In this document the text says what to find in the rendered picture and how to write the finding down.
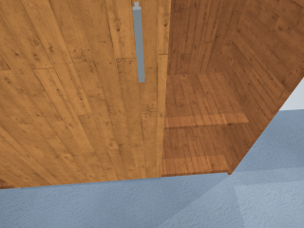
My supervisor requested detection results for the handle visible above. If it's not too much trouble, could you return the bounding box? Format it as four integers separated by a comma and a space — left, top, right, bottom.
132, 2, 145, 83

